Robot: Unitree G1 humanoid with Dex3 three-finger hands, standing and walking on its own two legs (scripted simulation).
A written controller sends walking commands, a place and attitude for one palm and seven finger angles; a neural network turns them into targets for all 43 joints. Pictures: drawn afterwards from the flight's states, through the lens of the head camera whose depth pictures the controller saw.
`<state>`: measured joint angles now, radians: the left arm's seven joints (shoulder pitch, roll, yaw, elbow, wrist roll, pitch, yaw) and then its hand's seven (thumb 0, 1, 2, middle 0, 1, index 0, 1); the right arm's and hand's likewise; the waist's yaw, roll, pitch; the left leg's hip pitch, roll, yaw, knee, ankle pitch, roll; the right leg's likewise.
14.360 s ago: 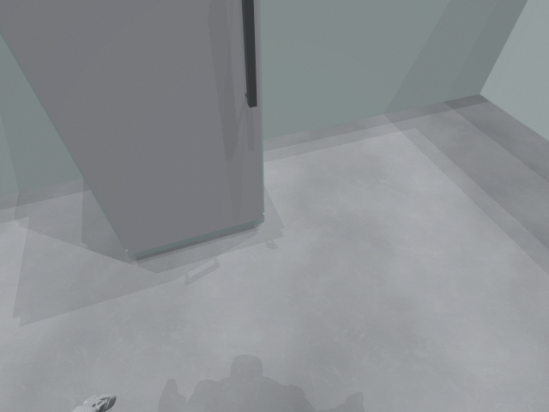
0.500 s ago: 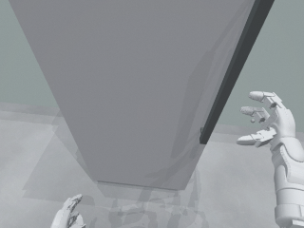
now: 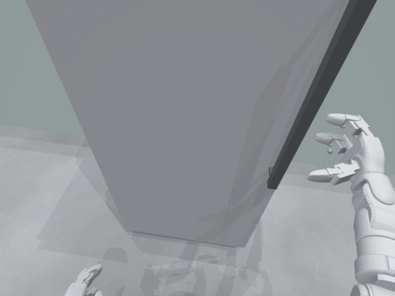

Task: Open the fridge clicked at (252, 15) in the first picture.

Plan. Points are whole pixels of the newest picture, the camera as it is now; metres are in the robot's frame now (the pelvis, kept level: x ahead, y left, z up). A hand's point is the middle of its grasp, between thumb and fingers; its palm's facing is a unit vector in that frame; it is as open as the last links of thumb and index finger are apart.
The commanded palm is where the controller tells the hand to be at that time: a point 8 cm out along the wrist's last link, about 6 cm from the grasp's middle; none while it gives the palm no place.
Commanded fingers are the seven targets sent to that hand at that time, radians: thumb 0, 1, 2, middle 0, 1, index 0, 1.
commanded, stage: move the hooked fingers beside the handle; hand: right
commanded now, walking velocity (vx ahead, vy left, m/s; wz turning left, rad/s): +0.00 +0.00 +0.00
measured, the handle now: (301, 113) +0.45 -0.16 +0.17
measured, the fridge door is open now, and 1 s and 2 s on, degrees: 0 0 0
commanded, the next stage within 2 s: feel for the door with the fingertips in 0.58 s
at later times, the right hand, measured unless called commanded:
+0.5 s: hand (332, 149) +0.40 -0.23 +0.12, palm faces +0.07 +1.00 +0.02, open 14.0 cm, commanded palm +0.36 -0.28 +0.13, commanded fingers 0.00 0.50 -0.30 0.30 1.20 0.30 1.20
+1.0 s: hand (316, 150) +0.40 -0.20 +0.12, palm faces +0.05 +1.00 +0.03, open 14.0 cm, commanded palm +0.36 -0.25 +0.13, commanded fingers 0.00 0.50 -0.30 0.30 1.20 0.30 1.20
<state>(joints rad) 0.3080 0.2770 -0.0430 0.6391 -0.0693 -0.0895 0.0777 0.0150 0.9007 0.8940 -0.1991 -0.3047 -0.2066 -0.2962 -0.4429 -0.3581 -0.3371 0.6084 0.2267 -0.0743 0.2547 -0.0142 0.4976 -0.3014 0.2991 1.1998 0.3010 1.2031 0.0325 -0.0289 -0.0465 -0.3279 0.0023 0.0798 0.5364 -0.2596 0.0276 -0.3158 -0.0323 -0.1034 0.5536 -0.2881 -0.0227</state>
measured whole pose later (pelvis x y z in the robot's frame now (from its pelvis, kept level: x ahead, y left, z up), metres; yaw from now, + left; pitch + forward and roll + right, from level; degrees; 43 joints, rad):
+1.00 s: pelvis +0.01 -0.01 +0.00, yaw +0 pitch +4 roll +1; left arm 0.28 0.25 -0.05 0.62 -0.06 -0.07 0.06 0.01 0.90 0.89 -0.20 -0.30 -0.21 -0.30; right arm -0.45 -0.28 -0.25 0.54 0.20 -0.04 0.17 -0.01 0.50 -0.30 0.30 1.20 0.30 1.20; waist 0.02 -0.02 -0.05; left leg -0.34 0.01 0.08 0.55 -0.27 0.01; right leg -0.34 -0.02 -0.10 0.58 -0.31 -0.04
